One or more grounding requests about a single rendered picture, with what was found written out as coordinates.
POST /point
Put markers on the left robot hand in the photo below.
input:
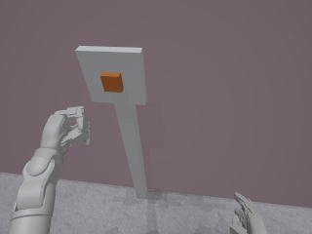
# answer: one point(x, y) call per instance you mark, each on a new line
point(59, 135)

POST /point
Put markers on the left robot forearm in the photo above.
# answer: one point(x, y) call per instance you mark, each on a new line
point(35, 200)

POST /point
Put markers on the panel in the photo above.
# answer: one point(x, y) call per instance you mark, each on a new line
point(129, 62)

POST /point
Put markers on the right robot hand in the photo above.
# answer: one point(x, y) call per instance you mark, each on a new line
point(252, 222)

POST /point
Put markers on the button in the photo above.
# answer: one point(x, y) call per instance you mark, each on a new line
point(112, 82)

